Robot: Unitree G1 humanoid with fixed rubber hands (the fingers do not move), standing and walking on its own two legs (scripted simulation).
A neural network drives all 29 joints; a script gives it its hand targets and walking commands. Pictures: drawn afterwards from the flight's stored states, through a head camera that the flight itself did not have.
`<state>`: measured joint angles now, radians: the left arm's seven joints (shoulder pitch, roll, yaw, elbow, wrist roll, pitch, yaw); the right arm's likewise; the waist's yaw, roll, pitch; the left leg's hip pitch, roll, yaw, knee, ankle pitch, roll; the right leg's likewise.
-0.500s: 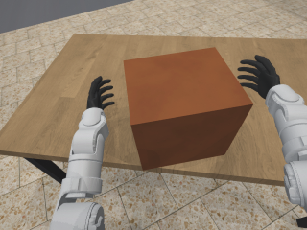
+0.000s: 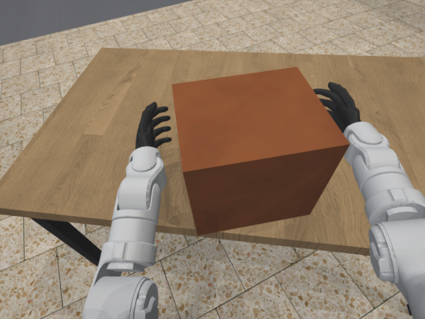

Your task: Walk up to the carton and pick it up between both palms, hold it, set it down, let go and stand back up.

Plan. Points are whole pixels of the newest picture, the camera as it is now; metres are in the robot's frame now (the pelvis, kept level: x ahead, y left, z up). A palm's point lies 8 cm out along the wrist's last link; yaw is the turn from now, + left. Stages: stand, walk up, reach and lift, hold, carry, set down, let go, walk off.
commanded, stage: reach and lift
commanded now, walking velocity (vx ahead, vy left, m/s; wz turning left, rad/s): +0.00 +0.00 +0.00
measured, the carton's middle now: (245, 154) +0.42 +0.00 +0.07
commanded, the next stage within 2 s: none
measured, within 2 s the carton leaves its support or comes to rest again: leaves its support in 1.74 s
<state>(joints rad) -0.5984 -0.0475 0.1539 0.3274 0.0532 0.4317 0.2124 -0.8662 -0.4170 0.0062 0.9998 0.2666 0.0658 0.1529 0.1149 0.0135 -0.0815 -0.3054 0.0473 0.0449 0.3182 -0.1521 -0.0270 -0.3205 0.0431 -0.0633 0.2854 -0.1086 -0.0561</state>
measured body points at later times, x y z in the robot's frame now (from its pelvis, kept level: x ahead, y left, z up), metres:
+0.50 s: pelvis +0.00 -0.01 +0.00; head +0.03 -0.02 +0.45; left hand +0.39 +0.18 +0.13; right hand +0.46 -0.17 +0.13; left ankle -0.01 +0.14 -0.75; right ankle +0.01 -0.08 -0.75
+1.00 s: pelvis +0.00 -0.01 +0.00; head +0.02 -0.02 +0.45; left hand +0.40 +0.18 +0.12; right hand +0.46 -0.17 +0.12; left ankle -0.01 +0.14 -0.75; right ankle +0.01 -0.08 -0.75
